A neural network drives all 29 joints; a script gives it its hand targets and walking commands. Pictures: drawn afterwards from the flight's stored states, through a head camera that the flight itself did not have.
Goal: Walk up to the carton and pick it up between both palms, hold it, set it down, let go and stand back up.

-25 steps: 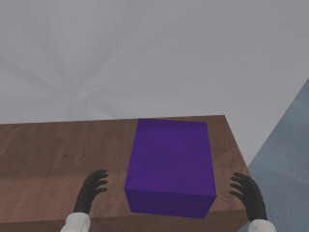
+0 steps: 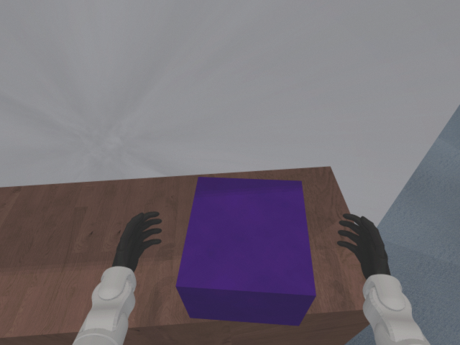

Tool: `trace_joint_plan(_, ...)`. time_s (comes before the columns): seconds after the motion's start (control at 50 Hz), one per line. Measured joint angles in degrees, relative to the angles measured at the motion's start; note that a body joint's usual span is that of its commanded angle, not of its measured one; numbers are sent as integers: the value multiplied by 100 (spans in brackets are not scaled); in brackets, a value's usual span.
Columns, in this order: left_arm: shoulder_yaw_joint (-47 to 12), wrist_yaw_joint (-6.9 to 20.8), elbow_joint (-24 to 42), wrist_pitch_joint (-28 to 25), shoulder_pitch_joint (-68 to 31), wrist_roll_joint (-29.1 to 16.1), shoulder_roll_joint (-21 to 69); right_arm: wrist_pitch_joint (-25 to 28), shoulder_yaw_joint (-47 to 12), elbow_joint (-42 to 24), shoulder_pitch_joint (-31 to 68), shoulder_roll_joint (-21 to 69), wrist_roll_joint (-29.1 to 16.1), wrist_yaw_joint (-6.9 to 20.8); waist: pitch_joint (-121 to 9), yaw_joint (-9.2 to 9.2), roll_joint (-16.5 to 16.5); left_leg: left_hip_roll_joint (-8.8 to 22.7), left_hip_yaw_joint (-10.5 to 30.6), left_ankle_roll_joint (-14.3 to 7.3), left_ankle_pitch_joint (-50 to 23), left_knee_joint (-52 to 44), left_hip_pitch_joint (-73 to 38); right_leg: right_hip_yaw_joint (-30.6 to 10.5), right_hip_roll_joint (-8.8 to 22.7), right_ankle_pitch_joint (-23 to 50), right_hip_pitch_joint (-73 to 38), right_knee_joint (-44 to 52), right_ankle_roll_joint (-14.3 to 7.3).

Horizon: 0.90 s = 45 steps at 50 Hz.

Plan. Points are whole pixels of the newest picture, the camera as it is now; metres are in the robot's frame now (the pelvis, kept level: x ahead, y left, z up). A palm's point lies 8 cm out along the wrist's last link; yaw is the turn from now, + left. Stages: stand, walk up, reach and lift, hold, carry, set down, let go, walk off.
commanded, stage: reach and lift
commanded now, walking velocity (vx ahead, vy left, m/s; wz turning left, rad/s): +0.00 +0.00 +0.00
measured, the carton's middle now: (246, 248) +0.34 +0.01 -0.09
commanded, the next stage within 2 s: none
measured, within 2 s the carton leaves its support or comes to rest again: neither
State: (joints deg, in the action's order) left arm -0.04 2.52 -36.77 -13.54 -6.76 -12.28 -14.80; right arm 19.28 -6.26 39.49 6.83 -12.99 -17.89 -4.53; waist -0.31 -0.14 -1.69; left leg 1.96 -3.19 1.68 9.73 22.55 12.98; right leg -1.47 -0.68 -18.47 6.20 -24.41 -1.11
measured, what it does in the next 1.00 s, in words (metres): stands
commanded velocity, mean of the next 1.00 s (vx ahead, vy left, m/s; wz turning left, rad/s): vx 0.00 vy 0.00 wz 0.00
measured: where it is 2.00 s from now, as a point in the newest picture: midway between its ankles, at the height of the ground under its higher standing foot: outside the picture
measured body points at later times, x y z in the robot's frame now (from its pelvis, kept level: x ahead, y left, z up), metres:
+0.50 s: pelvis -0.01 +0.00 +0.00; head +0.02 +0.02 +0.45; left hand +0.38 +0.22 +0.04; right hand +0.36 -0.21 +0.04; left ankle +0.02 +0.14 -0.74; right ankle -0.06 -0.10 -0.74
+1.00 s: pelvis -0.04 +0.01 -0.04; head +0.06 +0.02 +0.39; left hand +0.36 +0.22 -0.07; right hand +0.35 -0.19 -0.06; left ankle +0.02 +0.14 -0.74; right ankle -0.06 -0.10 -0.74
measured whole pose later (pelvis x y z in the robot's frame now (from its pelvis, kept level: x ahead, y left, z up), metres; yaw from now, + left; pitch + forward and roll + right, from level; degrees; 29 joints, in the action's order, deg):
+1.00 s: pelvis -0.04 +0.01 -0.04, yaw +0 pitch +25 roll -2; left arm -0.8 -1.7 -79.0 -29.4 -40.0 -13.5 -13.5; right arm 27.7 -5.0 74.9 38.6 -11.1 -20.6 -2.8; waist -13.7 -1.7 0.5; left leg 3.2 0.2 1.1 12.4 42.8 54.9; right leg 1.1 -2.1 -21.6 47.2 -44.2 -0.7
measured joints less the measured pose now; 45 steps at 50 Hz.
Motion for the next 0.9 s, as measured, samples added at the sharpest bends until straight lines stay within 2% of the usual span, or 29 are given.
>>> trace_joint_plan(0.32,200,-72,-761,594,-1520,7,-88,-680,-61,421,1243,-138,-293,-68,-246,-30,-42,70,-3,-2,-158,-25,568,-33,-74,178,602,11,-1)
trace_joint_plan(0.56,232,-155,-1853,669,-2808,15,-141,-932,-153,1362,2440,-331,-535,-8,-608,-51,44,106,41,-35,-183,177,1243,-4,-109,257,1231,-93,33)
trace_joint_plan(0.66,272,-144,-2657,281,-3208,133,-78,-675,-232,2174,2885,-303,-604,29,-801,-67,92,112,98,-45,-132,379,1604,47,-119,224,1548,-236,42)
trace_joint_plan(0.78,319,-155,-3729,-609,-3297,358,108,109,-256,3314,3087,-74,-595,104,-1035,-105,145,109,219,-46,5,850,2303,157,-126,65,2193,-675,41)
trace_joint_plan(0.9,142,-289,-4191,-1286,-3189,144,192,672,-46,3568,3013,144,-423,149,-1173,-121,189,120,306,-44,150,1480,3313,233,-139,-137,3201,-1363,42)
